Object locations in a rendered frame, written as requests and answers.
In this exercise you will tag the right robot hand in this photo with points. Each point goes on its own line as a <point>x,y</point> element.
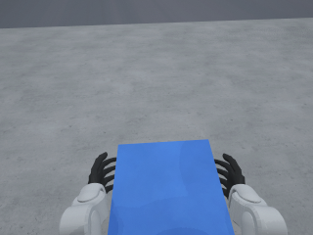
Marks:
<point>233,174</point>

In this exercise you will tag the right robot forearm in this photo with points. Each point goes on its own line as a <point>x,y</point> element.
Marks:
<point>252,213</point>

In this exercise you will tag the left robot forearm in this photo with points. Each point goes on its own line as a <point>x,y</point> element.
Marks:
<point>87,212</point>

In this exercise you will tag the carton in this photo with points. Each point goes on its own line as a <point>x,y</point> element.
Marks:
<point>168,188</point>

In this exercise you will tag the left robot hand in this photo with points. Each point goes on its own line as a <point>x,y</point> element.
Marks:
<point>98,172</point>

